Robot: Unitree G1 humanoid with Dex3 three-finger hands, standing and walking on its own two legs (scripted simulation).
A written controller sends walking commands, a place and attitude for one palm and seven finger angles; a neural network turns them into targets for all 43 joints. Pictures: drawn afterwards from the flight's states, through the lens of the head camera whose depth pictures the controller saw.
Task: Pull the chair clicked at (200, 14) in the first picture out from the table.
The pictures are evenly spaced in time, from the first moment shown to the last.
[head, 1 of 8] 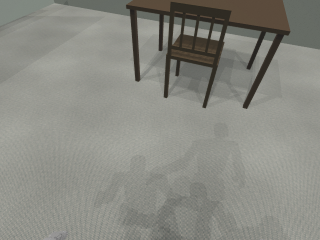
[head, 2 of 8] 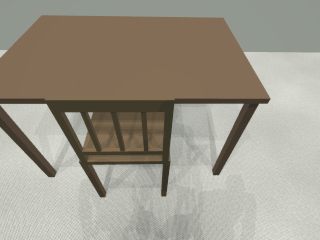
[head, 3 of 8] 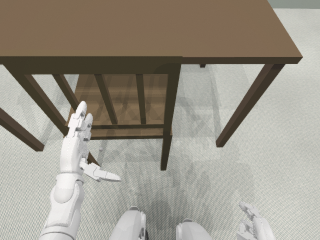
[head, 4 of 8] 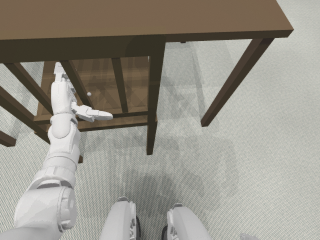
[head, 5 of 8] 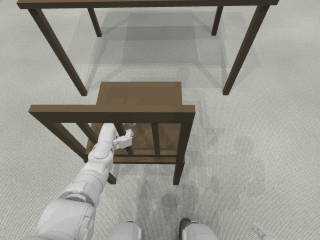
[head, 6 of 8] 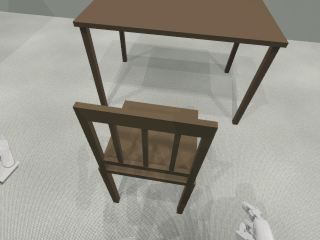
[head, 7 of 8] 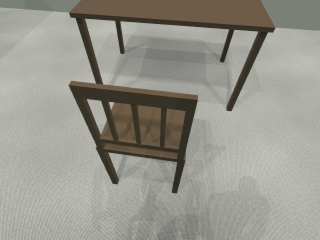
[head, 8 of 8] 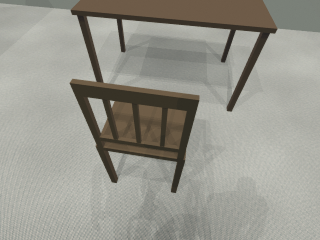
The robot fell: no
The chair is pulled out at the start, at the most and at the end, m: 0.00 0.61 0.61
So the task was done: yes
